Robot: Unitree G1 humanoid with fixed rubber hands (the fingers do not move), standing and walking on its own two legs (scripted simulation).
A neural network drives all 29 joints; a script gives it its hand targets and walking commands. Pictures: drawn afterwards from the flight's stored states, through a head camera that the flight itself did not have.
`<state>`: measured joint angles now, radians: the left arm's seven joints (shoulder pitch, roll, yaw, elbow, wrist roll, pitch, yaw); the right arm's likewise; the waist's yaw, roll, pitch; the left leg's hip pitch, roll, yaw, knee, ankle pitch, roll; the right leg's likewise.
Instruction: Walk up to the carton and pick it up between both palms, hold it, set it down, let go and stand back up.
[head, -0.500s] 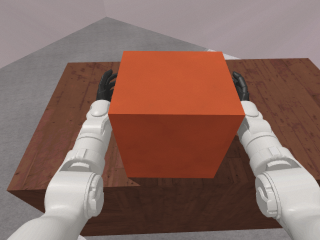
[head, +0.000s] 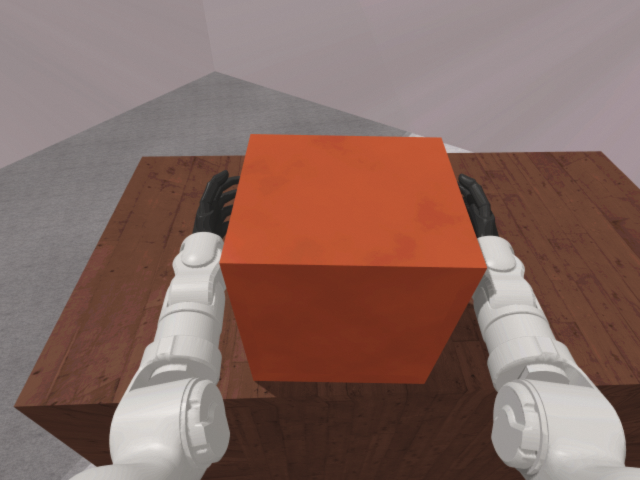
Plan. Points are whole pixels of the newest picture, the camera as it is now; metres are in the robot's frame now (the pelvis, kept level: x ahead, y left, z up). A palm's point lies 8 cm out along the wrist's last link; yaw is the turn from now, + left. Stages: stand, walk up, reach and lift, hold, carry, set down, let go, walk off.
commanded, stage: reach and lift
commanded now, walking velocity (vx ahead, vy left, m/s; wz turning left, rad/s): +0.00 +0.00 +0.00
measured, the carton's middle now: (342, 265) +0.39 +0.00 +0.07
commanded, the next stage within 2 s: none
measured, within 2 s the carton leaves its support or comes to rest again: neither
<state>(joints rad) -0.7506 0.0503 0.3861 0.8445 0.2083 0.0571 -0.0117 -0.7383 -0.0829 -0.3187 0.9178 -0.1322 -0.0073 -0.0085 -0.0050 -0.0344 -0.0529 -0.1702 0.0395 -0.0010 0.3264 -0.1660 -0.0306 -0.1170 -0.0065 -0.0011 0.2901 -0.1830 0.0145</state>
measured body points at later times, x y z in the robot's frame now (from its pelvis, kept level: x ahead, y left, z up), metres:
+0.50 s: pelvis -0.01 +0.00 +0.00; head -0.03 +0.03 +0.45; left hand +0.39 +0.19 +0.14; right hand +0.39 -0.17 +0.13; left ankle +0.00 +0.14 -0.75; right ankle -0.02 -0.13 -0.75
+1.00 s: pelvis -0.02 +0.01 +0.00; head -0.07 +0.05 +0.45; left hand +0.38 +0.20 +0.19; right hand +0.38 -0.16 +0.18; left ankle +0.00 +0.14 -0.75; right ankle -0.02 -0.13 -0.75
